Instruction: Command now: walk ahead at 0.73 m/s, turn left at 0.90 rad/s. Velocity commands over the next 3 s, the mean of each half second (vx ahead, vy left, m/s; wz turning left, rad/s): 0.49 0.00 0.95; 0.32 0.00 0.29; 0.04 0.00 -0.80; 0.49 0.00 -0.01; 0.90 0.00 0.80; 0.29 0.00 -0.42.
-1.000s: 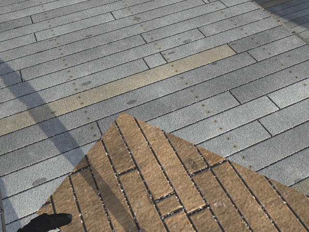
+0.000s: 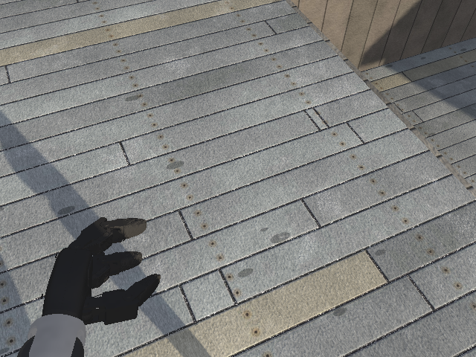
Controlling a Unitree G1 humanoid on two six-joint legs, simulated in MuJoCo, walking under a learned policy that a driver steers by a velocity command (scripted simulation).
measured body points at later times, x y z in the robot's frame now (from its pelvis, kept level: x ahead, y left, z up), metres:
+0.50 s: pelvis +0.28 +0.05 +0.01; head +0.30 +0.09 +0.46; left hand +0.31 +0.37 -0.09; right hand +0.53 -0.16 -0.06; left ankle +0.31 +0.13 -0.71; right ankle +0.27 -0.14 -0.62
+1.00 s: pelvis +0.52 +0.11 +0.03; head +0.56 +0.13 +0.47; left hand +0.47 +0.40 -0.08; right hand +0.81 -0.02 -0.07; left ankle +0.41 +0.20 -0.64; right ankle +0.64 +0.09 -0.71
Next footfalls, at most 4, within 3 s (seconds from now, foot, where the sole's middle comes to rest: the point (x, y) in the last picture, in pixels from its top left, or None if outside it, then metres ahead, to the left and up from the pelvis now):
0.40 left None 0.35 0.15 -0.75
0.80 right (172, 286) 0.67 0.12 -0.75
1.22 left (106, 322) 0.59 0.30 -0.75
1.72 right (204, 303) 0.61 0.03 -0.75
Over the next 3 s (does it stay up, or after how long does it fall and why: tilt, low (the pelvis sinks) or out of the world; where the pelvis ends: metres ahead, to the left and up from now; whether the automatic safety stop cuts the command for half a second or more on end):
stays up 1.34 0.36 0.03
